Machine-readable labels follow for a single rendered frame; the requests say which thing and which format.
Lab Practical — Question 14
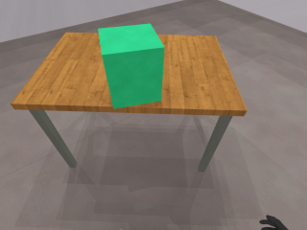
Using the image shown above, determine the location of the carton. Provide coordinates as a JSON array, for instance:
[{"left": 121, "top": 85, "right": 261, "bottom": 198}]
[{"left": 98, "top": 23, "right": 165, "bottom": 109}]

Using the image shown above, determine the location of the table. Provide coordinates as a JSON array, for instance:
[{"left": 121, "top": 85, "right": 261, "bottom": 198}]
[{"left": 11, "top": 32, "right": 248, "bottom": 173}]

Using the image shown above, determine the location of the robot right hand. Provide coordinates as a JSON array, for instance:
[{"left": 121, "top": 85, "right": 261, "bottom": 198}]
[{"left": 259, "top": 215, "right": 289, "bottom": 230}]

